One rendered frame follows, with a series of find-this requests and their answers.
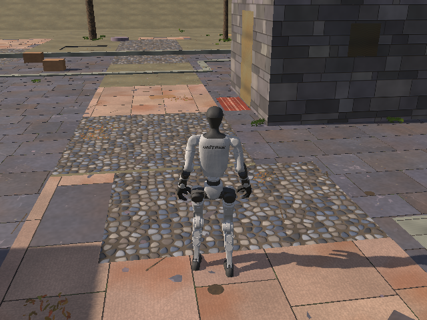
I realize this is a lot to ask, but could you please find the robot left upper arm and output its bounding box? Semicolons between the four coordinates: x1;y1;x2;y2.
183;135;200;172

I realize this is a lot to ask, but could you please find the left robot foot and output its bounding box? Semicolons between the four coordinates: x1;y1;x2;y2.
192;253;202;271

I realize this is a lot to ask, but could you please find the robot right upper arm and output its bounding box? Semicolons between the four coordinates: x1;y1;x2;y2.
228;135;245;173

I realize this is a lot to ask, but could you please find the left robot hand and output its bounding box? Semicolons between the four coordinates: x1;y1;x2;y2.
177;186;191;201

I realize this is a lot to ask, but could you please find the left robot forearm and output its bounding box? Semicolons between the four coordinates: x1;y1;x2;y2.
178;162;191;189

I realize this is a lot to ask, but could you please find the right robot forearm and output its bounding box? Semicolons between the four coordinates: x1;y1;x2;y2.
238;163;250;188

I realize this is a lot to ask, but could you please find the right robot hand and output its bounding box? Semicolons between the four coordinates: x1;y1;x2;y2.
236;185;252;199

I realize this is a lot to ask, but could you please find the left robot shin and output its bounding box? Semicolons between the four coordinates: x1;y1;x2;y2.
192;217;202;262

